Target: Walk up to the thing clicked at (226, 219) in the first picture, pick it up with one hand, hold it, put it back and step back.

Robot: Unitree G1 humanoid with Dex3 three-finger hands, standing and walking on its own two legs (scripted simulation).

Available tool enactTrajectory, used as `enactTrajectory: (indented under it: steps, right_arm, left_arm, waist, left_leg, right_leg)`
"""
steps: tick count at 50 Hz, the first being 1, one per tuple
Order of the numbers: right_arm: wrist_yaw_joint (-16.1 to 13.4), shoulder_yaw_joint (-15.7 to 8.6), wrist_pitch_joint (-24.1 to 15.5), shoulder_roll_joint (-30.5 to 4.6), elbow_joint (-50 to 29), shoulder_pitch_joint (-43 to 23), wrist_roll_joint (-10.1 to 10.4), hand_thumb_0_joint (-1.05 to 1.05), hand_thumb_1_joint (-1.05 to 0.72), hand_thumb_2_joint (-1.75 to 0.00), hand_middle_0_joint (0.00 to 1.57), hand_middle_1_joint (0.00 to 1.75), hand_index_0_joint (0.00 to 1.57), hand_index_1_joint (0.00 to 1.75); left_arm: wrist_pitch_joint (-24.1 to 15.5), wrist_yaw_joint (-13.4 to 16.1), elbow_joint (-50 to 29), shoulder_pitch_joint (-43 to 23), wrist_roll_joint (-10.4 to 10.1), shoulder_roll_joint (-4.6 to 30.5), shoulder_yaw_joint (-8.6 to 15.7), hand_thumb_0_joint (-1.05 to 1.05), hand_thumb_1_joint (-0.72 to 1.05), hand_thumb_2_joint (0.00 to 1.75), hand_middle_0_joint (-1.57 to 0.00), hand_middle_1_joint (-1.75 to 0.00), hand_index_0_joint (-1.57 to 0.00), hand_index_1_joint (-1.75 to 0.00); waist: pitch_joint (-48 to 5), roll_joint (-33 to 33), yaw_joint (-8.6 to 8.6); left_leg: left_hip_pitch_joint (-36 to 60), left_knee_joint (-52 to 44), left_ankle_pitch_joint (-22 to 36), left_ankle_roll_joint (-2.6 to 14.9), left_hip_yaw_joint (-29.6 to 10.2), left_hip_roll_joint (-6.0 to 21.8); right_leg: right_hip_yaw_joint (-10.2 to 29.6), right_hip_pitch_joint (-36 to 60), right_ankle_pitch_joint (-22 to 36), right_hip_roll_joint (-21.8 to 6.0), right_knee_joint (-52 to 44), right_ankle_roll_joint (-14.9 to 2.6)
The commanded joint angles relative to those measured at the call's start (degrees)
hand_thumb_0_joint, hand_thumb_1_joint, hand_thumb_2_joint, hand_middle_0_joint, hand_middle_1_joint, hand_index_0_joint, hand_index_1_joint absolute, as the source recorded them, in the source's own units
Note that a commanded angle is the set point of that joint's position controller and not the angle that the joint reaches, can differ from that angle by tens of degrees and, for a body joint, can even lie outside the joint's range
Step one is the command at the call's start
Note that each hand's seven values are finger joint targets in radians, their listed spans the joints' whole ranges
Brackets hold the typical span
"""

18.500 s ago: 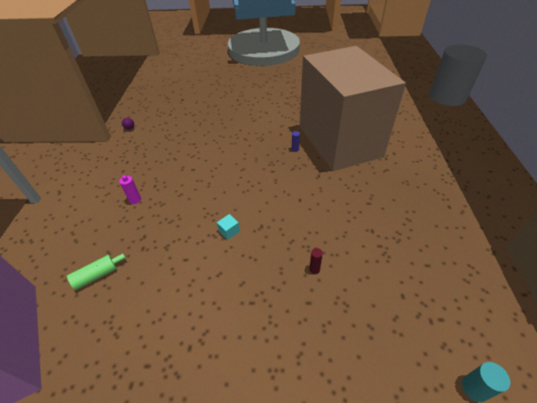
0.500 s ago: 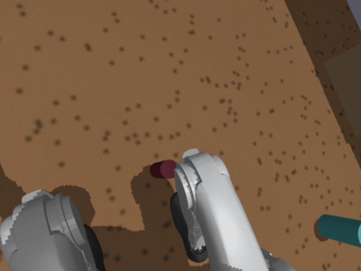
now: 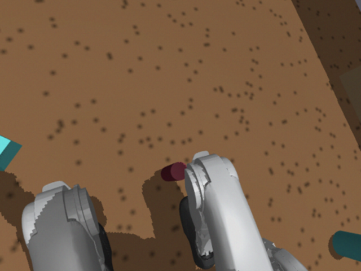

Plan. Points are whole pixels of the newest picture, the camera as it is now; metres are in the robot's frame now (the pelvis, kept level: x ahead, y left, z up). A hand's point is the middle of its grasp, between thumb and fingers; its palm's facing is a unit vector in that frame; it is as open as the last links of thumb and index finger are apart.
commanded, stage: rest palm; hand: left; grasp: from above
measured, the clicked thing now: out of the picture +0.42 +0.38 -0.27
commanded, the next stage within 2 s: close in 1.64 s
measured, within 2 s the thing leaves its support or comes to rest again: neither
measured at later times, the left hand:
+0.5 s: hand out of the picture +0.41 +0.38 -0.22, palm faces -0.15 -0.43 -0.89, open 14.5 cm
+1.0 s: hand out of the picture +0.41 +0.38 -0.23, palm faces -0.18 -0.42 -0.89, open 14.5 cm
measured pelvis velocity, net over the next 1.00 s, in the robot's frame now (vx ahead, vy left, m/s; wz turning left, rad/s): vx -0.01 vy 0.01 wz -0.07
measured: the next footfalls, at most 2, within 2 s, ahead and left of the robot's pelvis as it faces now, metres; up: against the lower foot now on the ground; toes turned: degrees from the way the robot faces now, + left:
none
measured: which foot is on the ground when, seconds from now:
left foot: down 0.00-1.00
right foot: down 0.00-1.00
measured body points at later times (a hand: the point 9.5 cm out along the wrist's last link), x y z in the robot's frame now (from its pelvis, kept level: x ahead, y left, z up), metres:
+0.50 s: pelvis +0.00 +0.00 +0.00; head +0.28 +0.11 +0.34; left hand +0.42 +0.40 -0.17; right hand +0.03 -0.25 -0.06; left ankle +0.08 +0.14 -0.27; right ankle +0.11 -0.13 -0.27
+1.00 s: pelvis -0.01 +0.01 +0.00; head +0.28 +0.12 +0.33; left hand +0.42 +0.40 -0.18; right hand +0.02 -0.23 -0.05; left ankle +0.08 +0.14 -0.27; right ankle +0.11 -0.13 -0.27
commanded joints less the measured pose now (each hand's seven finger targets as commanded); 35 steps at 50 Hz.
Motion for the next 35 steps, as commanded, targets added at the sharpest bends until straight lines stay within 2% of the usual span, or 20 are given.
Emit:
enactTrajectory:
  steps: [1,2,6,8,10,12,14,18,19,21,24,25,26,27,28,29,30,31,34,35]
  right_arm:
    - [-0.55,-3.04,-1.23,-14.97,0.62,14.53,0.31,0.00,-0.90,-0.90,0.20,0.30,0.20,0.30]
    - [-0.59,-2.99,-1.30,-15.32,0.62,14.50,0.44,0.00,-0.90,-0.90,0.20,0.30,0.20,0.30]
    - [-0.35,-1.60,-1.70,-15.54,-0.46,14.94,0.27,0.00,-0.90,-0.90,0.20,0.30,0.20,0.30]
    - [-0.19,-0.80,-2.08,-16.05,0.07,15.13,0.06,0.00,-0.90,-0.90,0.20,0.30,0.20,0.30]
    - [-0.20,-0.28,-2.27,-16.12,-0.69,14.19,-0.30,0.00,-0.90,-0.90,0.20,0.30,0.20,0.30]
    - [0.16,0.25,-2.55,-16.61,-0.83,14.07,-0.57,0.00,-0.90,-0.90,0.20,0.30,0.20,0.30]
    - [0.26,0.58,-2.58,-16.71,-1.04,13.54,-0.97,0.00,-0.91,-0.91,0.20,0.30,0.20,0.30]
    - [0.77,1.17,-2.55,-17.11,-0.85,13.08,-1.43,0.00,-0.91,-0.91,0.20,0.30,0.20,0.30]
    - [1.02,1.43,-2.55,-16.93,-0.71,13.75,-1.50,0.00,-0.91,-0.91,0.20,0.30,0.20,0.30]
    - [1.15,1.33,-2.44,-17.70,-0.69,12.92,-1.41,0.00,-0.91,-0.91,0.20,0.30,0.20,0.30]
    - [1.72,1.75,-2.27,-17.77,-1.56,13.14,-1.56,0.00,-0.91,-0.90,0.20,0.30,0.20,0.30]
    - [1.78,1.66,-2.28,-17.79,-0.59,13.26,-1.41,0.00,-0.90,-0.90,0.20,0.30,0.20,0.30]
    - [1.98,1.78,-2.42,-18.08,-1.35,13.12,-1.44,0.00,-0.91,-0.90,0.20,0.30,0.20,0.30]
    - [2.18,1.70,-2.20,-18.22,0.09,14.54,-1.45,0.00,-0.91,-0.90,0.20,0.30,0.20,0.30]
    - [2.29,1.95,-2.48,-18.08,-0.77,13.40,-1.35,0.00,-0.91,-0.90,0.20,0.30,0.20,0.30]
    - [2.38,1.83,-2.67,-18.67,-1.19,13.08,-1.29,0.00,-0.90,-0.90,0.20,0.30,0.20,0.30]
    - [2.46,1.89,-2.53,-18.63,-0.18,14.28,-1.42,0.00,-0.90,-0.90,0.20,0.30,0.20,0.30]
    - [2.58,1.99,-2.60,-18.57,-0.91,13.75,-1.50,0.00,-0.90,-0.90,0.20,0.30,0.20,0.30]
    - [2.65,2.37,-3.04,-19.28,-0.41,14.40,-1.73,0.00,-0.91,-0.90,0.20,0.30,0.20,0.30]
    - [2.70,2.62,-3.38,-19.12,-0.60,13.51,-1.58,0.00,-0.90,-0.90,0.20,0.30,0.20,0.30]
  left_arm:
    - [0.32,2.05,-2.86,-13.66,1.02,14.55,-1.83,0.00,-0.61,1.09,-0.10,-0.87,-0.03,-0.94]
    - [0.48,2.58,-1.18,-12.52,0.50,14.01,-1.41,0.00,-0.61,1.09,-0.10,-0.87,-0.03,-0.94]
    - [0.76,4.12,0.66,-14.52,0.43,15.26,-0.87,0.00,-0.61,1.09,-0.09,-0.88,-0.02,-0.95]
    - [0.43,5.52,1.43,-16.06,-0.19,17.21,0.61,0.00,-0.61,1.08,-0.09,-0.88,-0.03,-0.95]
    - [0.02,6.93,0.69,-16.32,-0.02,19.33,1.62,0.00,-0.61,1.10,-0.09,-0.87,-0.02,-0.95]
    - [-0.41,8.56,0.09,-17.94,0.35,21.04,2.87,0.00,-0.61,1.07,-0.09,-0.89,-0.03,-0.95]
    - [-0.64,9.79,0.34,-17.71,0.14,21.98,3.51,0.00,-0.61,1.08,-0.09,-0.88,-0.02,-0.95]
    - [-0.40,10.89,0.14,-16.50,-0.80,22.51,4.38,0.00,-0.61,1.08,-0.08,-0.88,-0.02,-0.94]
    - [-0.23,10.90,-0.17,-16.78,-0.67,22.24,3.97,0.00,-0.61,1.08,-0.09,-0.88,-0.02,-0.94]
    - [-0.06,10.82,0.41,-15.06,-1.09,22.81,4.16,0.00,-0.61,1.08,-0.09,-0.88,-0.02,-0.94]
    - [0.32,10.65,-0.60,-14.66,-1.05,22.01,3.26,0.00,-0.61,1.08,-0.09,-0.88,-0.03,-0.95]
    - [0.52,10.77,0.89,-13.13,-1.67,21.99,4.01,0.00,-0.61,1.08,-0.09,-0.87,-0.02,-0.94]
    - [0.37,10.85,-0.28,-13.64,-1.46,22.05,3.55,0.00,-0.61,1.08,-0.09,-0.88,-0.03,-0.94]
    - [0.62,11.34,2.27,-11.68,-1.72,21.81,4.63,0.00,-0.61,1.08,-0.09,-0.88,-0.02,-0.94]
    - [0.65,11.26,1.06,-13.25,-1.56,21.72,3.50,0.00,-0.61,1.07,-0.09,-0.89,-0.03,-0.95]
    - [0.39,11.53,1.37,-12.99,-1.60,21.92,3.92,0.00,-0.61,1.08,-0.09,-0.88,-0.03,-0.95]
    - [0.61,11.57,3.43,-12.36,-1.95,21.28,3.70,0.00,-0.61,1.07,-0.09,-0.88,-0.03,-0.94]
    - [0.27,11.47,1.95,-13.19,-1.84,21.20,2.86,0.00,-0.61,1.06,-0.09,-0.89,-0.04,-0.94]
    - [0.08,12.19,4.31,-13.07,-2.20,22.55,3.93,0.00,-0.61,1.06,-0.09,-0.90,-0.04,-0.95]
    - [-0.15,12.19,3.54,-14.64,-2.19,22.47,3.14,0.00,-0.61,1.06,-0.09,-0.89,-0.03,-0.95]
  waist:
    - [-34.92,18.08,-1.68]
    - [-35.11,18.49,-1.22]
    - [-34.28,17.05,-2.55]
    - [-34.29,18.02,-3.36]
    - [-34.31,19.50,-2.80]
    - [-34.91,22.38,-3.50]
    - [-34.59,22.78,-3.83]
    - [-35.69,25.18,-3.92]
    - [-35.68,26.11,-4.60]
    - [-34.67,26.33,-4.18]
    - [-33.90,25.29,-4.93]
    - [-33.32,24.76,-4.53]
    - [-33.59,25.70,-5.00]
    - [-33.82,25.36,-4.74]
    - [-32.39,24.52,-5.34]
    - [-32.02,24.81,-5.38]
    - [-30.66,23.64,-6.34]
    - [-30.38,23.77,-6.53]
    - [-29.88,22.41,-7.18]
    - [-28.67,23.14,-7.31]
  left_leg:
    - [28.46,-14.16,6.01,1.97,7.71,-0.19]
    - [28.96,-14.80,6.70,1.64,7.40,0.00]
    - [28.54,-13.65,9.96,1.83,6.80,0.26]
    - [28.39,-13.45,10.21,1.85,6.46,0.45]
    - [29.75,-13.23,10.74,1.71,6.71,0.78]
    - [31.51,-13.60,11.41,1.27,6.42,1.01]
    - [31.26,-13.07,10.20,1.46,6.62,1.26]
    - [33.35,-12.88,12.40,0.94,6.27,1.71]
    - [34.10,-12.89,13.35,0.83,6.17,1.66]
    - [33.41,-13.31,12.23,0.80,5.99,1.75]
    - [32.29,-12.66,12.49,1.18,5.77,1.71]
    - [32.47,-12.91,12.31,1.04,5.70,1.74]
    - [32.79,-13.06,12.80,1.01,5.62,1.72]
    - [33.07,-13.37,13.43,0.83,5.28,1.89]
    - [32.36,-12.67,12.41,1.07,5.04,1.83]
    - [31.96,-13.27,11.30,1.12,4.86,1.92]
    - [30.99,-13.01,10.75,1.25,4.93,1.74]
    - [30.49,-13.29,10.27,1.27,4.99,1.74]
    - [30.20,-12.75,10.09,1.35,4.71,1.89]
    - [30.08,-12.82,9.02,1.38,4.41,1.82]
  right_leg:
    - [-8.51,15.45,7.60,2.02,-15.18,-5.14]
    - [-8.80,16.03,8.55,1.99,-14.78,-5.32]
    - [-9.05,17.31,12.15,2.25,-14.33,-4.95]
    - [-9.21,18.29,12.69,2.12,-14.23,-4.79]
    - [-9.09,19.31,13.38,2.22,-14.24,-4.80]
    - [-9.61,19.51,13.63,1.96,-13.51,-4.97]
    - [-9.44,20.52,13.42,2.20,-14.46,-4.77]
    - [-10.07,21.34,15.11,2.12,-13.55,-4.86]
    - [-10.35,21.25,15.72,2.02,-13.28,-4.86]
    - [-10.58,21.30,14.98,2.17,-13.38,-4.93]
    - [-10.69,21.73,15.70,2.42,-13.66,-4.69]
    - [-10.95,21.51,15.35,2.30,-13.57,-4.72]
    - [-10.91,21.86,15.86,2.41,-13.33,-4.79]
    - [-11.35,22.60,16.37,2.44,-13.25,-4.83]
    - [-11.52,20.57,15.47,2.40,-12.94,-4.69]
    - [-11.60,21.20,14.76,2.64,-13.54,-4.74]
    - [-11.56,20.99,14.53,2.53,-13.91,-4.54]
    - [-11.38,21.28,14.26,2.68,-14.03,-4.63]
    - [-11.55,22.27,14.32,2.72,-14.28,-4.45]
    - [-11.84,20.61,13.21,2.51,-13.94,-4.44]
